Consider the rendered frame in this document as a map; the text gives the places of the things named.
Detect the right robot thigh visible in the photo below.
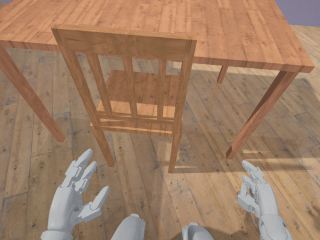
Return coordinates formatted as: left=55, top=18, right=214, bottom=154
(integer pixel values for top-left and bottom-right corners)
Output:
left=181, top=225, right=214, bottom=240

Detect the robot right forearm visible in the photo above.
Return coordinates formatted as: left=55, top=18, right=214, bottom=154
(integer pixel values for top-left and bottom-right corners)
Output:
left=258, top=214, right=293, bottom=240

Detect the right robot hand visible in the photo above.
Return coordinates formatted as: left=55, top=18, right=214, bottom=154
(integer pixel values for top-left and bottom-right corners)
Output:
left=237, top=160, right=280, bottom=219

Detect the left robot thigh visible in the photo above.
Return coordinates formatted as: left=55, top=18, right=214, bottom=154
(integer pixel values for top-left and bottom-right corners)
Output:
left=111, top=216, right=146, bottom=240

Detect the table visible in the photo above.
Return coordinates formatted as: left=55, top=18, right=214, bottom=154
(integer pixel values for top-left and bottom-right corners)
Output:
left=0, top=0, right=315, bottom=160

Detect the robot thigh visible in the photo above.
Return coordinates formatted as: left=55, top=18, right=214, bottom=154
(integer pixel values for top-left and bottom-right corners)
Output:
left=111, top=216, right=146, bottom=240
left=181, top=225, right=214, bottom=240

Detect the left robot hand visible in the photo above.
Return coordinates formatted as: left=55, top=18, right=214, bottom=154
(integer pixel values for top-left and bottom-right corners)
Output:
left=47, top=148, right=110, bottom=233

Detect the robot left forearm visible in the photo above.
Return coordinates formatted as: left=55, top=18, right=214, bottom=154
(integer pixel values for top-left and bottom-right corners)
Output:
left=40, top=229, right=73, bottom=240

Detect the chair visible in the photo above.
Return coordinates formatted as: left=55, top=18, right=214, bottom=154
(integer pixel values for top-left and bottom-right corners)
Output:
left=51, top=23, right=197, bottom=174

